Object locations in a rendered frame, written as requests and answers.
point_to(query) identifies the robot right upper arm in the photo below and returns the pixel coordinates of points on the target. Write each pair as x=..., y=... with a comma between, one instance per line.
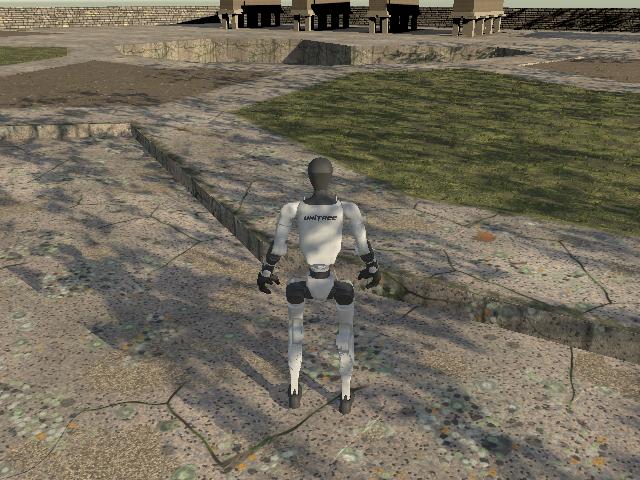
x=351, y=210

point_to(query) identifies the robot right thigh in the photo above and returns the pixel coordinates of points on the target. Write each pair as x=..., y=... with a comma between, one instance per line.
x=344, y=299

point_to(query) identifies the humanoid robot head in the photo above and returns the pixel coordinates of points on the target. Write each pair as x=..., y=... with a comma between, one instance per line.
x=320, y=172

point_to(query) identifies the robot right hand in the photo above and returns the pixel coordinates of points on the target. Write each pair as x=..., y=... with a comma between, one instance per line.
x=366, y=274

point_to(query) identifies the robot left upper arm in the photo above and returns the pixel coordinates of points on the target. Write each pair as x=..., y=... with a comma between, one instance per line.
x=288, y=211

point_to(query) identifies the robot left forearm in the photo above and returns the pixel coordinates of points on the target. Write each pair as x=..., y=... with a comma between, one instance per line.
x=269, y=262

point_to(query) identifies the robot right forearm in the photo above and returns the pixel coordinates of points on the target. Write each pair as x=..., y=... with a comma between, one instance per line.
x=370, y=260

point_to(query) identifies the robot left hand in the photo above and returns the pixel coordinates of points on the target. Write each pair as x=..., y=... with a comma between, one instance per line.
x=262, y=280

